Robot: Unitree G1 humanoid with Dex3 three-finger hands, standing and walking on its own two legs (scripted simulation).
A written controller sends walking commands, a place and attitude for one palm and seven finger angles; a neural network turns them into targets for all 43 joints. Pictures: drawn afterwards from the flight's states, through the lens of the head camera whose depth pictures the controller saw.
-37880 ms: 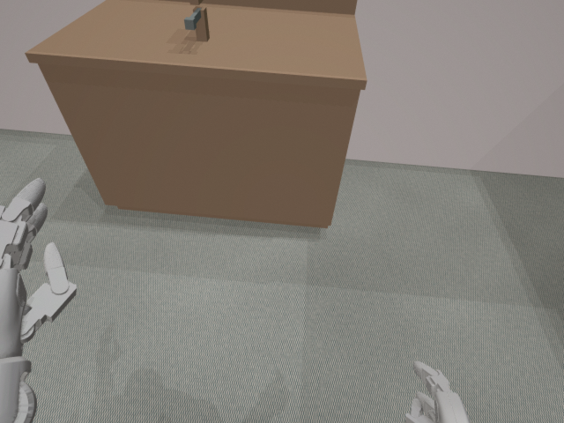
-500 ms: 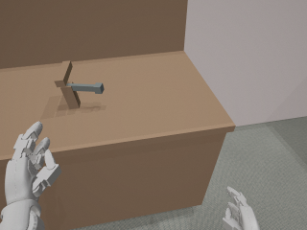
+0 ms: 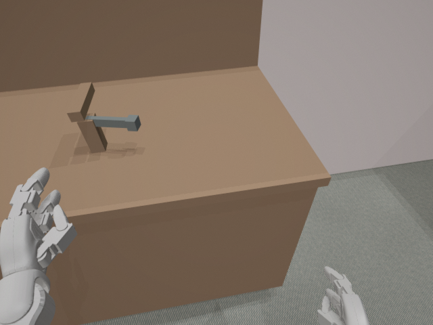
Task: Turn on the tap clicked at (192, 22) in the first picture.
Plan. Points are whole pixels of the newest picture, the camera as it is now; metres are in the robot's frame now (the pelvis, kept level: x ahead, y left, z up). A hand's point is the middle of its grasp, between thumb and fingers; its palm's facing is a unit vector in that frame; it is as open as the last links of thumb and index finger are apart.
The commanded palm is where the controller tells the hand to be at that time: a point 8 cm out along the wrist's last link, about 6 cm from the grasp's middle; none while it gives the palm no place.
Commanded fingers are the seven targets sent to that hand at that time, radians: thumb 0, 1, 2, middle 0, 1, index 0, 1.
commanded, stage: reach beside the lever's end, fingers flat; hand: left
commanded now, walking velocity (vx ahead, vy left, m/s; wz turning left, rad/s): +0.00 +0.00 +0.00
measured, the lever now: (133, 123) +0.51 +0.29 +0.11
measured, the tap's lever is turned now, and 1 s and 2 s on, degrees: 74 74 74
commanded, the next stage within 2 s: push the lever round in 1.92 s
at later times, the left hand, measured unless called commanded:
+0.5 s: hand (76, 202) +0.25 +0.28 +0.13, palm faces +0.53 -0.84 -0.09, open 7.5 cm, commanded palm +0.21 +0.33 +0.13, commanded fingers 0.00 0.90 0.90 -0.18 -0.25 -0.18 -0.25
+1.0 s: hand (72, 182) +0.31 +0.33 +0.12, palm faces +0.55 -0.83 -0.08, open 7.7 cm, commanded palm +0.27 +0.36 +0.11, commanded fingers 0.00 0.90 0.90 -0.16 -0.19 -0.16 -0.19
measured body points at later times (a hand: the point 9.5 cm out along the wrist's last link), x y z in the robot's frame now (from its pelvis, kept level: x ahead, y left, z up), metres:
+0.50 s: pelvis +0.00 +0.01 +0.00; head +0.00 -0.01 +0.45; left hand +0.22 +0.33 +0.14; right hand +0.19 -0.22 -0.09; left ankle +0.01 +0.14 -0.73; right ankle +0.00 -0.08 -0.73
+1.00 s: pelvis +0.00 +0.01 +0.00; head +0.00 +0.00 +0.45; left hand +0.27 +0.37 +0.12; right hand +0.15 -0.24 -0.10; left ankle +0.01 +0.14 -0.73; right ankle +0.00 -0.08 -0.73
